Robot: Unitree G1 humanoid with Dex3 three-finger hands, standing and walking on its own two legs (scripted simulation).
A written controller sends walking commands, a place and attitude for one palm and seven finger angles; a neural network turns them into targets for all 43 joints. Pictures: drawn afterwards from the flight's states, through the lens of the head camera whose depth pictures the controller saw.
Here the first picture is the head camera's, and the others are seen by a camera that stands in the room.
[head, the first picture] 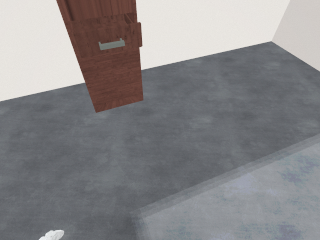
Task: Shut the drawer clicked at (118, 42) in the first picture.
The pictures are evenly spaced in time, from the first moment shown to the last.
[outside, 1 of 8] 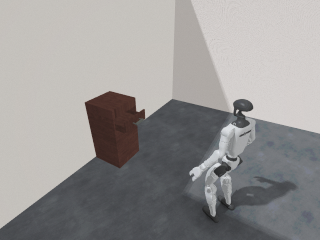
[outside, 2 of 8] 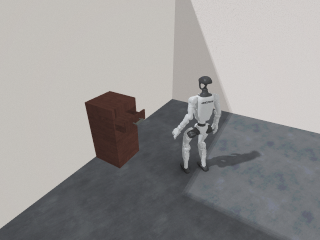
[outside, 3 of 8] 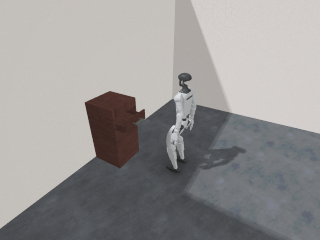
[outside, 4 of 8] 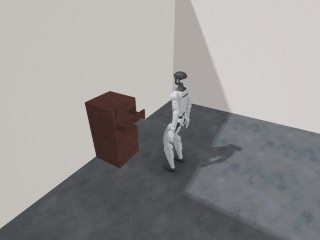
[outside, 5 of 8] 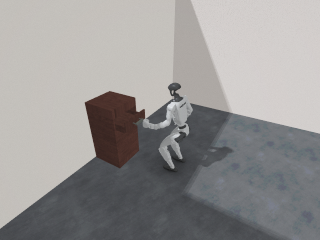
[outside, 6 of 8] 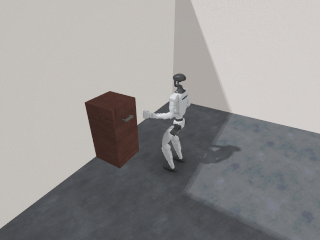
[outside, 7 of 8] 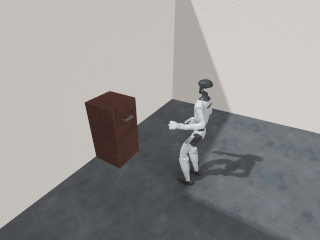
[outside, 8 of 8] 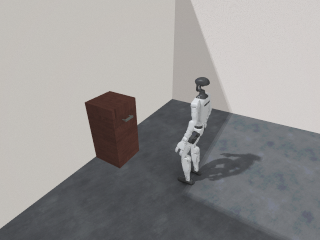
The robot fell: no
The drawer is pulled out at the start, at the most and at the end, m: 0.16 0.16 0.00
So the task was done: yes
